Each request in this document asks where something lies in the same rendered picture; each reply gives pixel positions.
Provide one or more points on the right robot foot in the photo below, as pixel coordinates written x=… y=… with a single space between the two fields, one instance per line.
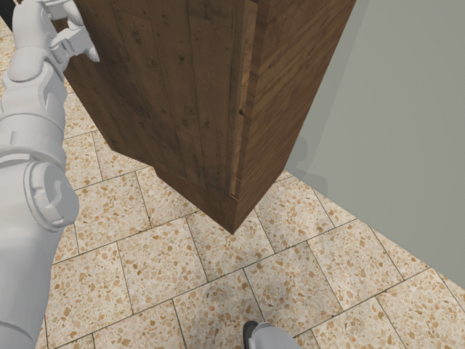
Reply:
x=248 y=328

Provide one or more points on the handle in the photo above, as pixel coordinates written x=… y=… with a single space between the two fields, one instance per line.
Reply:
x=6 y=11

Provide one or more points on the robot left forearm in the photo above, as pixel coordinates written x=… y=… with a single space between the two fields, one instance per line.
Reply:
x=32 y=116

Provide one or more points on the robot left upper arm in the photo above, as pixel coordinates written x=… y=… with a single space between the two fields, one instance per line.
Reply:
x=36 y=204

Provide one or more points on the robot right thigh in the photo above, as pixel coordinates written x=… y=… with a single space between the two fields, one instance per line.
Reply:
x=272 y=337

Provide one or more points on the cupboard door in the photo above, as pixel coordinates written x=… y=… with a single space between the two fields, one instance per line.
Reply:
x=166 y=91

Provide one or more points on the robot left hand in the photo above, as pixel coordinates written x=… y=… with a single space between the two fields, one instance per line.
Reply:
x=32 y=27

